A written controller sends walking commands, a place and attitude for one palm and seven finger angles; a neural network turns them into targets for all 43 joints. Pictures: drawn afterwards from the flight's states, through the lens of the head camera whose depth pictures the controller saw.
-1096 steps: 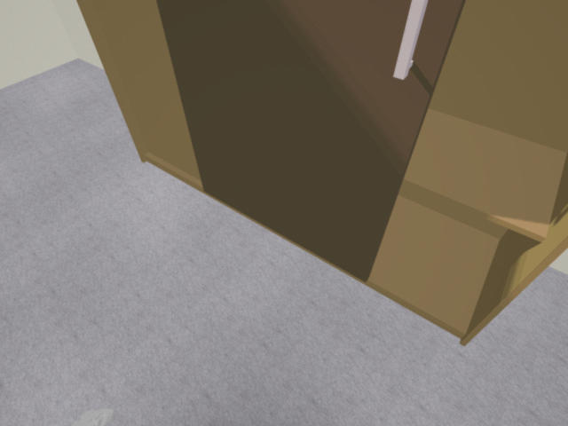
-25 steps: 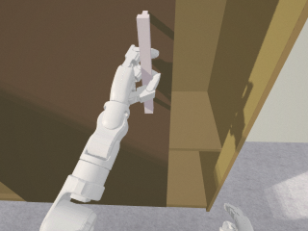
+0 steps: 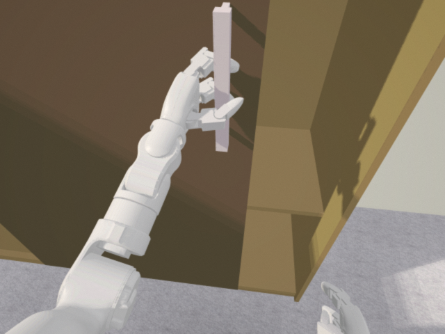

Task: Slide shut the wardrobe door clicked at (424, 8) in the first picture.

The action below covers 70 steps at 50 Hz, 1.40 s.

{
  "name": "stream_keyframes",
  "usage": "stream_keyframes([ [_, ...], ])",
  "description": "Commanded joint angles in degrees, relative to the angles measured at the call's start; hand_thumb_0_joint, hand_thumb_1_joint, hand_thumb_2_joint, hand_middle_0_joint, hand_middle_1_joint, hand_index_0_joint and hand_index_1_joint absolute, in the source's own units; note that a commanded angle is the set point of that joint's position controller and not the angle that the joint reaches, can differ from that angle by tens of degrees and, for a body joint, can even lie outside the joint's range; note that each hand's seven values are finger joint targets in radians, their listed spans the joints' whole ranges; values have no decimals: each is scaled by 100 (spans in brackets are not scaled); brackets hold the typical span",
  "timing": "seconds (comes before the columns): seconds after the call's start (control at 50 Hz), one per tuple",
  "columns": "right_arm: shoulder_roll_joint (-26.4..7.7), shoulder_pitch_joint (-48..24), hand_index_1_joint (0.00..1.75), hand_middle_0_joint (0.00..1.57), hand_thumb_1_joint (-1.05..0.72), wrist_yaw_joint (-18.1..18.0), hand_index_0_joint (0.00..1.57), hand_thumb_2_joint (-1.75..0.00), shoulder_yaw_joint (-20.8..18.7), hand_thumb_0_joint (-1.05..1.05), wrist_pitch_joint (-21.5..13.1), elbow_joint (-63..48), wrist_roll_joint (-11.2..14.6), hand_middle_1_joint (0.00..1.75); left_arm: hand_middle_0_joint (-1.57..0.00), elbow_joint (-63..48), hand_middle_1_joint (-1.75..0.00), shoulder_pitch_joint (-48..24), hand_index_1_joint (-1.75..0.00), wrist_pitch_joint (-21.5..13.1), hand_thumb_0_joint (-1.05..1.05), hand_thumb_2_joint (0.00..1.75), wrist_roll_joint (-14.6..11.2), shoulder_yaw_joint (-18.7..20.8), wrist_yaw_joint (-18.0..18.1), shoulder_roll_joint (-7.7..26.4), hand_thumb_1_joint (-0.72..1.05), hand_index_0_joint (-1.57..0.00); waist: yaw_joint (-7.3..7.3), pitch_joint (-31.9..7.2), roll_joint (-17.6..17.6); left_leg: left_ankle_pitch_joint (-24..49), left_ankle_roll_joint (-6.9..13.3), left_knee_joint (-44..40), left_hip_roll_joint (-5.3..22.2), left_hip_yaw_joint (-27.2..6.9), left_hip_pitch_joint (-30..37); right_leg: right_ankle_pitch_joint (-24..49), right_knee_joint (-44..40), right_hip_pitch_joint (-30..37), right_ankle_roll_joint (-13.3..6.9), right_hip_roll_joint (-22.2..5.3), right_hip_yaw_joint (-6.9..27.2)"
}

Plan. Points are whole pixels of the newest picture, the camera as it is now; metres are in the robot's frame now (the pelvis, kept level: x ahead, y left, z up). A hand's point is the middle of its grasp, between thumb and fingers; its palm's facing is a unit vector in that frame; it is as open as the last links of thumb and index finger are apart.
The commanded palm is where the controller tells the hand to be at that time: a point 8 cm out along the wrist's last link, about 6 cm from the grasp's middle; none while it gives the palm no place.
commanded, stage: loosen the grip on the handle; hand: left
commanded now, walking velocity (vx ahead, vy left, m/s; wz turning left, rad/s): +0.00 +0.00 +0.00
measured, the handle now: (223, 85) +0.44 +0.04 +0.25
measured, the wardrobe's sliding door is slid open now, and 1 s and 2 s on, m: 0.25 0.25 0.25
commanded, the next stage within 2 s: slip the hand off the handle in 0.42 s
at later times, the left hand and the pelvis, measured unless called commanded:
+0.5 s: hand (221, 113) +0.39 +0.04 +0.24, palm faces -0.21 -0.96 -0.19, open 14.7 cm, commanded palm +0.38 +0.09 +0.23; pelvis -0.05 -0.03 -0.01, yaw -3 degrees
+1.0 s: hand (219, 115) +0.38 +0.04 +0.23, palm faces -0.27 -0.95 -0.18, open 15.2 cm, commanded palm +0.39 +0.14 +0.23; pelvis -0.08 +0.03 -0.02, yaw -14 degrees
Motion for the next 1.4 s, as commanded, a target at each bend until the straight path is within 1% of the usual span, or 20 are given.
stream_keyframes([
  [0.0,-749,-241,30,20,-90,39,20,-90,-134,0,-430,-739,49,30,-45,-564,-140,-3052,-140,-792,0,37,-306,622,8,318,-19,-45,-351,-1175,-636,-903,121,-765,-53,-128,-268,-576,-463,365,-341,470,-310],
  [0.06,-806,-220,30,20,-90,52,20,-90,-122,0,-578,-697,56,30,-42,-224,-137,-3317,-137,-1227,0,20,-269,782,-16,704,-55,-42,-359,-963,-777,-1344,174,-706,-154,-47,-567,-1228,-662,323,-318,460,-153],
  [0.2,-842,-164,30,20,-90,71,20,-90,-195,0,-828,-656,64,30,-33,-247,-125,-3268,-125,-1750,0,20,-113,1106,-143,1417,-55,-33,-255,-1584,-605,-1194,261,-286,-372,-3,-1156,-2104,-894,762,-287,360,343],
  [0.22,-901,-106,30,20,-90,41,20,-90,-229,0,-832,-553,61,30,-32,-221,-123,-3675,-123,-1767,0,20,-29,1422,-110,1996,-55,-32,-315,-1643,-660,-1175,271,-175,-387,-33,-1315,-2288,-984,790,-253,325,474],
  [0.24,-854,-135,30,20,-90,52,20,-90,-233,0,-836,-550,67,30,-30,-76,-122,-3661,-122,-1722,0,20,6,1259,-128,1835,-55,-30,-309,-1654,-609,-1148,270,-93,-406,-62,-1459,-2411,-1007,816,-251,299,540],
  [0.26,-915,-44,30,20,-90,47,20,-90,-298,0,-828,-492,74,30,-29,-11,-120,-3560,-120,-1708,0,20,19,1477,-113,2083,-55,-29,-294,-1721,-615,-1120,259,-55,-393,-86,-1445,-2467,-1012,808,-252,304,548],
  [0.3,-907,-50,30,20,-90,35,20,-90,-306,0,-837,-452,101,30,-26,142,-117,-3586,-117,-1633,0,20,-101,1355,-210,1910,-55,-26,-377,-1689,-732,-1087,277,30,-395,-130,-1561,-2512,-1053,793,-220,304,594],
  [0.34,-952,-9,30,20,-90,23,20,-90,-340,0,-837,-377,104,30,-25,351,-115,-3575,-115,-1554,0,20,-223,1556,-282,2093,-55,-25,-359,-1705,-742,-1029,270,133,-405,-172,-1709,-2627,-1113,824,-206,267,702],
  [0.36,-992,26,30,20,-90,21,20,-90,-360,0,-815,-348,84,30,-25,481,-115,-3502,-115,-1531,0,20,-234,1770,-288,2312,-55,-25,-316,-1809,-734,-994,263,152,-409,-204,-1724,-2606,-1076,863,-206,277,670],
  [0.48,-969,98,30,20,-90,25,20,-90,-351,0,-779,-399,59,30,-25,510,-115,-3725,-115,-1565,0,20,-325,1807,-339,2290,-55,-25,-367,-2064,-343,-1154,276,217,-394,-284,-1663,-2273,-752,657,-194,389,406],
  [0.5,-873,60,30,20,-90,47,20,-90,-337,0,-807,-491,54,30,-25,471,-115,-3499,-115,-1593,0,20,-376,1307,-360,1527,-55,-25,-409,-2011,-383,-1233,277,203,-391,-274,-1592,-2191,-676,526,-200,427,312],
  [0.56,-1017,214,30,20,-90,-9,20,-90,-327,0,-778,-515,2,30,-25,628,-115,-3315,-115,-1689,0,20,-254,1917,-234,2327,-55,-25,-305,-1902,-505,-1360,289,206,-353,-291,-1727,-2174,-565,385,-195,461,232],
  [0.6,-962,151,30,20,-90,-23,20,-90,-272,0,-774,-656,11,30,-25,414,-115,-3424,-115,-1772,0,20,-183,1758,-219,2212,-55,-25,-341,-1905,-539,-1477,307,219,-312,-286,-1757,-2180,-494,348,-180,480,237],
  [0.66,-1017,212,30,20,-90,-103,20,-90,-272,0,-709,-659,4,30,-25,576,-115,-3289,-115,-1731,0,20,-91,2033,-170,2628,-55,-25,-283,-1867,-390,-1576,293,218,-248,-313,-1774,-2103,-387,237,-207,513,172],
  [0.72,-1028,228,30,20,-90,-192,20,-90,-215,0,-686,-712,45,30,-25,689,-115,-3288,-115,-1633,0,20,-158,2043,-201,2650,-55,-25,-312,-1766,-569,-1753,280,197,-174,-359,-1889,-2121,-340,201,-192,533,149],
  [0.9,-1082,243,30,20,-90,-386,20,-90,-151,0,-575,-762,24,30,-25,401,-115,-3053,-115,-1330,0,20,-255,2251,-27,2826,-55,-25,-262,-1806,-398,-1928,264,61,-98,-445,-1759,-1759,-211,201,-196,537,-51],
  [0.98,-1144,173,30,20,-90,-446,20,-90,-160,0,-511,-812,10,30,-25,57,-115,-2659,-115,-1305,0,20,-249,2571,97,3221,-55,-25,-137,-1851,-280,-1866,266,-37,-87,-489,-1696,-1625,-232,402,-232,514,-74],
  [1.14,-1196,-61,30,20,-90,-440,20,-90,-174,0,-438,-1040,7,30,-25,-809,-115,-1736,-115,-1126,0,20,-309,2764,228,3204,-55,-25,-7,-1749,-151,-1953,263,-188,-98,-616,-1590,-1597,-244,662,-278,487,-104],
  [1.3,-1119,-484,30,20,-90,-279,20,-90,-136,0,-498,-1485,-58,30,-25,-2653,-115,468,-115,-877,0,20,-457,3193,424,2966,-55,-25,325,-1607,100,-1469,268,-504,-150,-763,-1503,-1249,-336,1325,-365,475,-96],
  [1.38,-1081,-669,30,20,-90,-240,20,-90,-149,0,-505,-1611,-98,30,-25,-3651,-115,1877,-115,-664,0,20,-552,3499,586,2889,-55,-25,487,-1551,159,-276,258,-562,-193,-685,-1424,-560,-405,1769,-402,481,-133],
])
